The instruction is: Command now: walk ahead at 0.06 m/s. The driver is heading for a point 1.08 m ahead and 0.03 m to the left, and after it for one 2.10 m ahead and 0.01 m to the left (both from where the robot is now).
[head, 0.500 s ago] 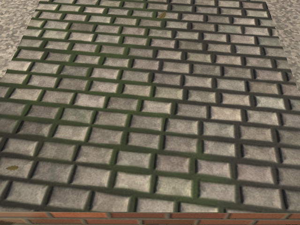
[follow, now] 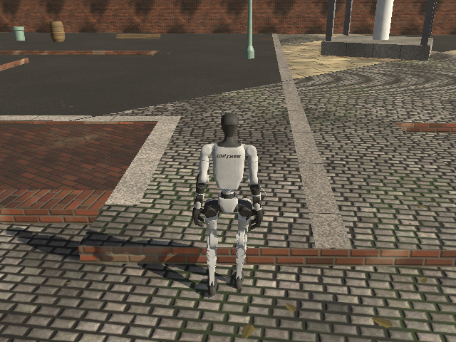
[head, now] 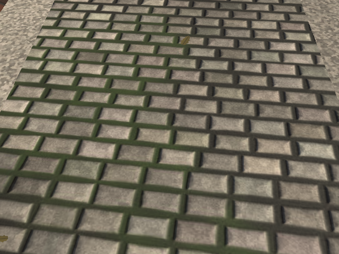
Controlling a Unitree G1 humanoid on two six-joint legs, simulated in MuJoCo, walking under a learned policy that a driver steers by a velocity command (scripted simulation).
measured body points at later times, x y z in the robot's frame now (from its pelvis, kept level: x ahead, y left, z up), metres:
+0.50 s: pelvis +0.02 +0.03 +0.01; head +0.03 +0.04 +0.46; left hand +0.01 +0.24 -0.16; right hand -0.02 -0.17 -0.15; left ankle -0.02 +0.13 -0.74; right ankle +0.06 -0.08 -0.74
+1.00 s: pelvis +0.05 +0.05 +0.00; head +0.05 +0.04 +0.45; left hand +0.04 +0.26 -0.15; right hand -0.02 -0.17 -0.15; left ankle -0.02 +0.13 -0.74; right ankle +0.03 -0.05 -0.70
